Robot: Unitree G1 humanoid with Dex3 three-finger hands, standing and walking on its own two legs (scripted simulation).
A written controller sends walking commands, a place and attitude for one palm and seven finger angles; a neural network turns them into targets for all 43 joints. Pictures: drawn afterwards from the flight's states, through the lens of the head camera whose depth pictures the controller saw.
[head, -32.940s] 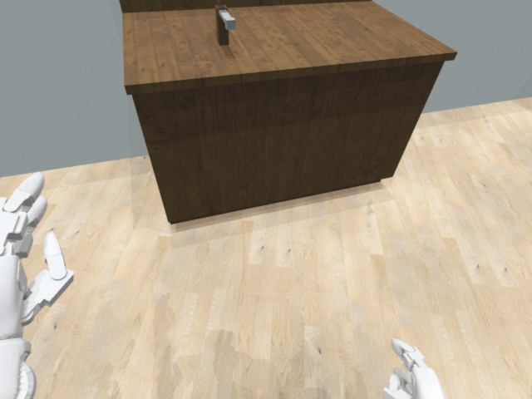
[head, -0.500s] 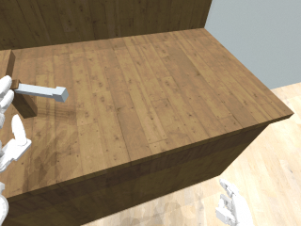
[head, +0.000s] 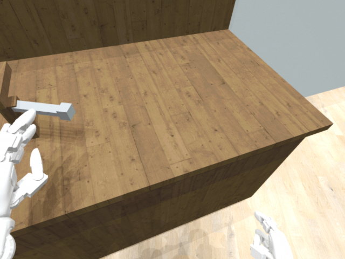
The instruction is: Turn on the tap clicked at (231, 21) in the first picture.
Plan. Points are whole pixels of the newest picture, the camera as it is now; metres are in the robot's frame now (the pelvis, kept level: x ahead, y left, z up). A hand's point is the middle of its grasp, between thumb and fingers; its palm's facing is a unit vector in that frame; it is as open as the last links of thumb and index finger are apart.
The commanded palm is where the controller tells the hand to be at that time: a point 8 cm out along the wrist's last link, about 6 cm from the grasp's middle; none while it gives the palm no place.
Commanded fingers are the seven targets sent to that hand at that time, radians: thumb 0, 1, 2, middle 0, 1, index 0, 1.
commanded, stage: come to a stop and stand still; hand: left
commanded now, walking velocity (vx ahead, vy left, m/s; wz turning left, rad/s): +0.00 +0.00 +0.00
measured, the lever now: (66, 111) +0.39 +0.28 +0.11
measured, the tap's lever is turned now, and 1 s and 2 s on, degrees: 63 63 63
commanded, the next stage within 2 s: look again from close up in 0.56 s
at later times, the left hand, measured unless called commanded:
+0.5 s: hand (11, 162) +0.23 +0.29 +0.16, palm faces +0.40 -0.84 -0.37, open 7.5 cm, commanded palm +0.17 +0.31 +0.18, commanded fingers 0.00 0.90 0.90 -0.20 -0.30 -0.20 -0.30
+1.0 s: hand (20, 170) +0.22 +0.27 +0.16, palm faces +0.40 -0.84 -0.38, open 7.5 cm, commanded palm +0.16 +0.30 +0.18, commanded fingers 0.00 0.90 0.90 -0.20 -0.30 -0.20 -0.30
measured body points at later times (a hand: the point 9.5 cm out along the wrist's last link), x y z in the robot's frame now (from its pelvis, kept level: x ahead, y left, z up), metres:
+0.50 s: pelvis +0.02 +0.03 +0.00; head +0.04 +0.06 +0.45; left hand +0.20 +0.33 +0.18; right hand +0.22 -0.16 -0.06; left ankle +0.05 +0.09 -0.74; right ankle +0.01 -0.12 -0.74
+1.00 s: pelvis +0.01 +0.01 +0.01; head +0.02 +0.03 +0.46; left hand +0.19 +0.31 +0.18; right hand +0.19 -0.20 -0.07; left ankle +0.05 +0.09 -0.74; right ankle +0.01 -0.12 -0.74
